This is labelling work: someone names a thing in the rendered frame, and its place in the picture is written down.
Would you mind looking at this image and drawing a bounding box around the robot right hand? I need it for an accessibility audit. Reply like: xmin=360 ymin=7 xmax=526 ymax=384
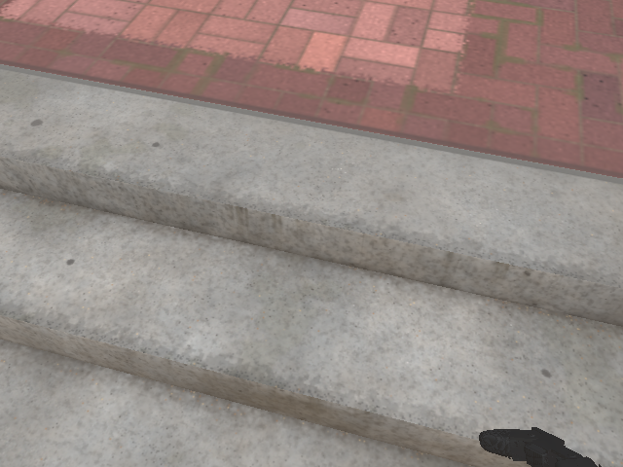
xmin=479 ymin=427 xmax=602 ymax=467

